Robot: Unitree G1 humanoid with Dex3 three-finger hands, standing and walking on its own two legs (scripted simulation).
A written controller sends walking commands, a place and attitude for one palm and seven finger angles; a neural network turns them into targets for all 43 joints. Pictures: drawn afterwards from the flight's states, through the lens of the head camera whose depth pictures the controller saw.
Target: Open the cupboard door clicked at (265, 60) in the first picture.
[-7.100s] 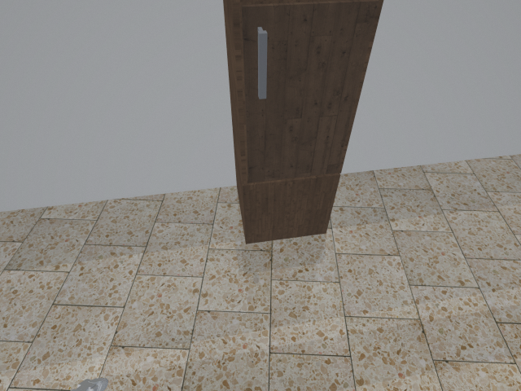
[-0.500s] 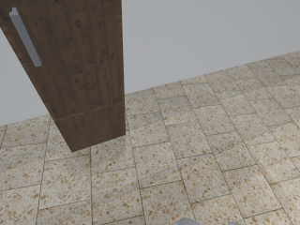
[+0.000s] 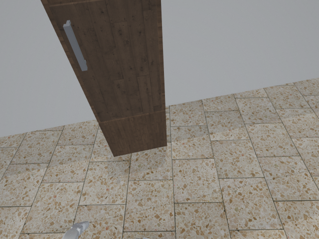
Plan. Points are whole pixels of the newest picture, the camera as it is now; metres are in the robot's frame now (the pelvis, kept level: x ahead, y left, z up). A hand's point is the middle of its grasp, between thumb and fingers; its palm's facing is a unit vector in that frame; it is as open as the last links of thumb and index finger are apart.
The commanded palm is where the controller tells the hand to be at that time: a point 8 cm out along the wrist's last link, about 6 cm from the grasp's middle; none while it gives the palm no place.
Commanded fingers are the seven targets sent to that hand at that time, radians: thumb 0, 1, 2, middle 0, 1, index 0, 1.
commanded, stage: turn to face it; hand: left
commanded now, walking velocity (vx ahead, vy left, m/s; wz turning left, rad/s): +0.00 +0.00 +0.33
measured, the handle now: (76, 46) +0.74 +0.32 +0.12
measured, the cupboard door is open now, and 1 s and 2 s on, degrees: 0 0 0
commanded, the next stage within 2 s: take the last steps up to it in 0.14 s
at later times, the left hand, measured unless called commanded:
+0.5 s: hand out of the picture -0.10 +0.22 -0.18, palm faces +0.25 -0.95 -0.18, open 7.4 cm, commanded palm none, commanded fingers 0.00 0.90 0.90 -0.20 -0.30 -0.20 -0.30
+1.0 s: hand (98, 212) +0.23 +0.22 -0.17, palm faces +0.10 -0.97 -0.21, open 7.4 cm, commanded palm none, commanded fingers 0.00 0.90 0.90 -0.20 -0.30 -0.20 -0.30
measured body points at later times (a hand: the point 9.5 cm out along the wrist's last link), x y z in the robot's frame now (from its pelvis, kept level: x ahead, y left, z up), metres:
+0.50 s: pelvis +0.00 +0.04 +0.00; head -0.01 +0.07 +0.45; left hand -0.11 +0.27 -0.17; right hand +0.14 -0.17 -0.13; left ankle -0.05 +0.14 -0.73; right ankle -0.01 -0.10 -0.70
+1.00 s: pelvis +0.15 +0.02 -0.02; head +0.18 +0.01 +0.43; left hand +0.23 +0.27 -0.16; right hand +0.05 -0.20 -0.17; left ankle -0.03 +0.13 -0.69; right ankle +0.24 -0.07 -0.73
